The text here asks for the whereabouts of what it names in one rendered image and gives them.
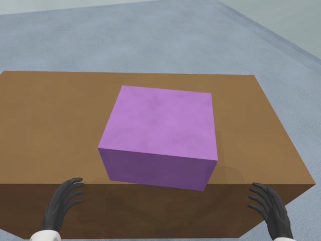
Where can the carton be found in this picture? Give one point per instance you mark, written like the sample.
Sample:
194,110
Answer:
160,137

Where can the right robot hand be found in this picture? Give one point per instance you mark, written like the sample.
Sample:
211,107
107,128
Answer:
274,212

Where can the left robot hand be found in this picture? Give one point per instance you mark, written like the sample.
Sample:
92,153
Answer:
59,204

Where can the left robot forearm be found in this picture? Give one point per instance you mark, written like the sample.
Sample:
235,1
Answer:
46,235

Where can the pedestal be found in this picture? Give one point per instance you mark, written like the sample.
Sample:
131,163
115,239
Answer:
51,124

